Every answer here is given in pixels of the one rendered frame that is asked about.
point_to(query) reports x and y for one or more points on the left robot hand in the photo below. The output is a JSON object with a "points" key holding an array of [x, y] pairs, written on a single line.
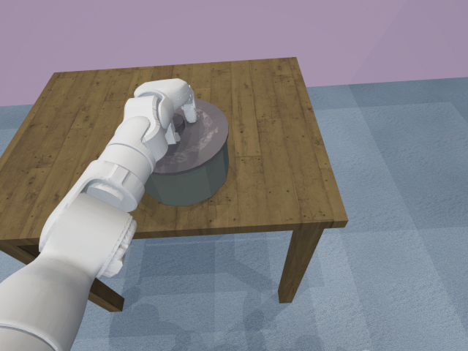
{"points": [[181, 95]]}

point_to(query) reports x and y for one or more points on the lid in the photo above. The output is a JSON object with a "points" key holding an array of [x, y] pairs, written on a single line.
{"points": [[200, 142]]}

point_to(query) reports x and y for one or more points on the table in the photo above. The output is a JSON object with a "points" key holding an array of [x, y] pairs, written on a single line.
{"points": [[279, 175]]}

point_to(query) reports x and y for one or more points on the left robot upper arm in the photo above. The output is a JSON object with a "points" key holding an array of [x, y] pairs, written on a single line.
{"points": [[42, 305]]}

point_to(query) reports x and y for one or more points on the knob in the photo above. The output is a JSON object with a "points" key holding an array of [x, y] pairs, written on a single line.
{"points": [[178, 121]]}

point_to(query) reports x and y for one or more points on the pot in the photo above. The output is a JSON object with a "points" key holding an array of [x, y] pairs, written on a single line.
{"points": [[193, 187]]}

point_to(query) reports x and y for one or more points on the robot left forearm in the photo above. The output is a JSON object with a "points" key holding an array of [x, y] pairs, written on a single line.
{"points": [[120, 173]]}

